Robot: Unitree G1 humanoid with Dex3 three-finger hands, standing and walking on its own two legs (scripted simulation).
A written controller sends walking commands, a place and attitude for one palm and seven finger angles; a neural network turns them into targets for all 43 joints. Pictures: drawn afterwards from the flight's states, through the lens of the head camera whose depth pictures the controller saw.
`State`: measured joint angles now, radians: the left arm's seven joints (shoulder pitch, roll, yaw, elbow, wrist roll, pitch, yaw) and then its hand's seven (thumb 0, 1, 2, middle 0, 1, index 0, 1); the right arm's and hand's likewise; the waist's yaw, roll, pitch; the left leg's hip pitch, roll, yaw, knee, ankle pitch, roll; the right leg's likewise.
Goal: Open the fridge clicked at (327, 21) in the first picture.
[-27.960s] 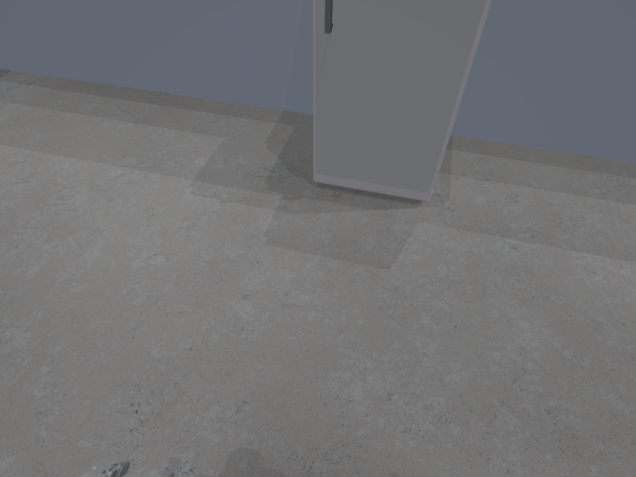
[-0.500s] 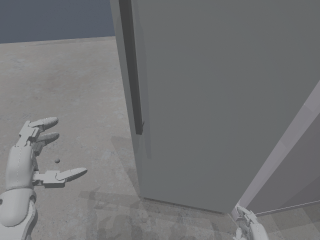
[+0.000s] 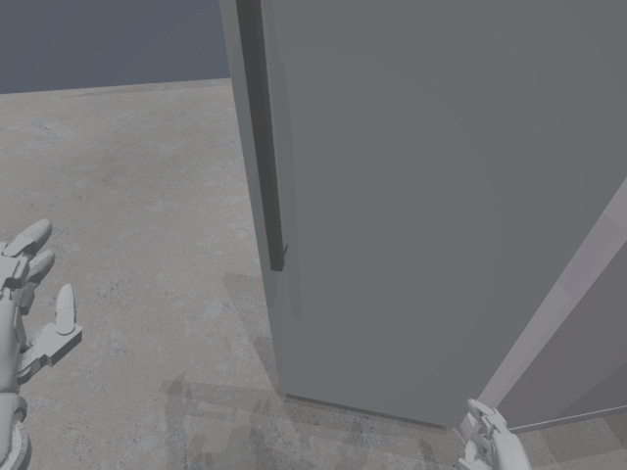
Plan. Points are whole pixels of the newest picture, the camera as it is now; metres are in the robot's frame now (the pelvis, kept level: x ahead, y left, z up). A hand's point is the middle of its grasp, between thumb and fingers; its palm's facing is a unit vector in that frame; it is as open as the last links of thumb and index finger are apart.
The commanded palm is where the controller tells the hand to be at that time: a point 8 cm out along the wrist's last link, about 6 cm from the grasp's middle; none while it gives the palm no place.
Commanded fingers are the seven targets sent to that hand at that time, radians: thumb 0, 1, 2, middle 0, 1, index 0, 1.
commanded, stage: draw the hand back to the body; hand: left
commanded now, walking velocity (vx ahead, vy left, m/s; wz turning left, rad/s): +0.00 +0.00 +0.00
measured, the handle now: (268, 138) +0.48 +0.14 +0.22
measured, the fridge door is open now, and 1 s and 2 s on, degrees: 69 69 69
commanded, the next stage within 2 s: step back with the hand held close in 0.26 s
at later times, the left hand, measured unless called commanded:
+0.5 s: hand (83, 319) +0.19 +0.26 +0.17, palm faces +0.46 -0.79 -0.39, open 7.4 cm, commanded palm +0.13 +0.29 +0.17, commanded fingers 0.00 0.90 0.90 -0.20 -0.30 -0.20 -0.30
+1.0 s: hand (23, 387) +0.13 +0.29 +0.15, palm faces +0.45 -0.77 -0.45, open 7.4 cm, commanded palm +0.06 +0.32 +0.17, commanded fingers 0.00 0.90 0.90 -0.20 -0.30 -0.20 -0.30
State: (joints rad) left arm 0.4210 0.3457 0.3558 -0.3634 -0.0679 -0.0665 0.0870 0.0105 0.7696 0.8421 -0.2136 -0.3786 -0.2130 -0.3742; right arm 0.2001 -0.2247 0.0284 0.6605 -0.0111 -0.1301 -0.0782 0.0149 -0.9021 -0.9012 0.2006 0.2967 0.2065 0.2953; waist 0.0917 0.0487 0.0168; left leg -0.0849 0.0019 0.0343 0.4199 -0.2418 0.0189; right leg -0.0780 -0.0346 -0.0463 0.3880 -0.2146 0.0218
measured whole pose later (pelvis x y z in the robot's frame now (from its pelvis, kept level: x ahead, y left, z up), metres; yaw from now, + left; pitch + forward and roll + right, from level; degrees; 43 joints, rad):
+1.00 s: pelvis -0.08 +0.02 -0.02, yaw +0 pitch -1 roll -1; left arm 0.48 0.39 0.44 -0.48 0.00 -0.24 0.12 0.02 0.89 0.90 -0.21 -0.31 -0.21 -0.30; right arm 0.24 -0.22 0.01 0.55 0.00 -0.09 -0.08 0.01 -0.90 -0.90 0.20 0.30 0.21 0.30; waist 0.03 -0.01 0.03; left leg -0.40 0.00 0.05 0.65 -0.23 0.06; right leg -0.38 -0.05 -0.03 0.58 -0.18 0.04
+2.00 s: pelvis -0.28 +0.02 +0.00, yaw -3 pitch +1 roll -1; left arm 0.66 0.50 0.46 -0.58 -0.04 -0.20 0.11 0.02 0.89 0.90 -0.22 -0.31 -0.21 -0.30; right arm 0.28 -0.19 0.00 0.57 -0.01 -0.14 -0.06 0.01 -0.90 -0.90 0.20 0.30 0.21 0.30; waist -0.04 -0.06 -0.03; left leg -0.39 0.00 0.05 0.40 -0.12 0.03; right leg -0.20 0.05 -0.06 0.51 -0.46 -0.02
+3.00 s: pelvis -0.35 +0.05 -0.01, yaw +3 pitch -1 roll -1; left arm 0.25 0.20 0.01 0.95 0.02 0.03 0.01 -0.03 1.00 0.90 -0.21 -0.30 -0.21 -0.30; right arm 0.26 -0.20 -0.01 0.99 -0.03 0.04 -0.01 0.01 -0.91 -0.90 0.20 0.30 0.20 0.29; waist -0.01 -0.02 0.06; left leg -0.33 0.01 -0.01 0.58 -0.21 0.01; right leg -0.28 0.02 -0.02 0.54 -0.24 -0.01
